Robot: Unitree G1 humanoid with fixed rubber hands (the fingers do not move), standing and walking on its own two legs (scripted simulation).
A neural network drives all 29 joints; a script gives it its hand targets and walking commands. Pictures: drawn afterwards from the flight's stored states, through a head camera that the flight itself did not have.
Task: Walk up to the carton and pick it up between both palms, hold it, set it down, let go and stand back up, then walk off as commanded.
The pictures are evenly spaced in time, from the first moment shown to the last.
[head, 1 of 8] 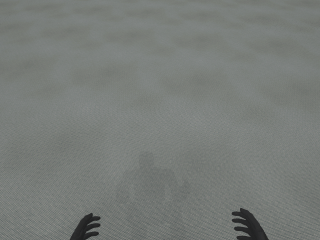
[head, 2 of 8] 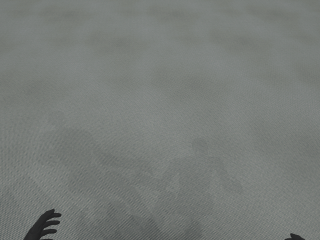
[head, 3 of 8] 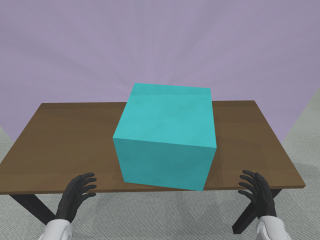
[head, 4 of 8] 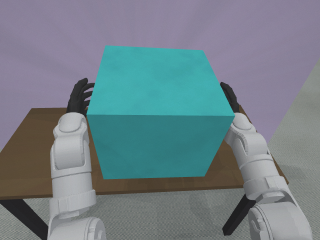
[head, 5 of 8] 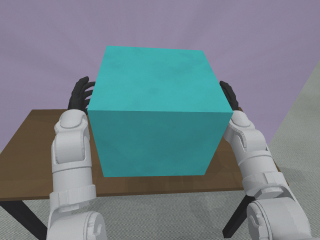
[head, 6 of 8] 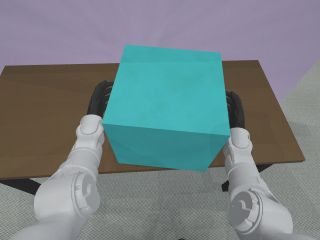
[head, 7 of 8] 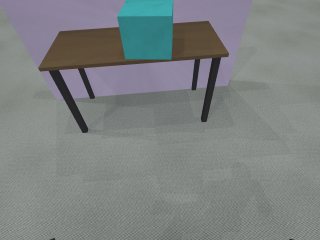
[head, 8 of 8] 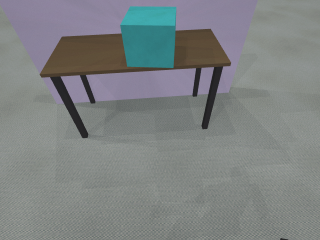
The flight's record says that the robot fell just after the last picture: no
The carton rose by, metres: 0.20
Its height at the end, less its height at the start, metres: +0.00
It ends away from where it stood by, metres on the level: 0.02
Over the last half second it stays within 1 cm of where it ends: yes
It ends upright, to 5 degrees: yes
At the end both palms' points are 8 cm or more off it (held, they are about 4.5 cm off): yes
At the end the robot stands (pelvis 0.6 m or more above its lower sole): yes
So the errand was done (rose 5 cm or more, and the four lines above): yes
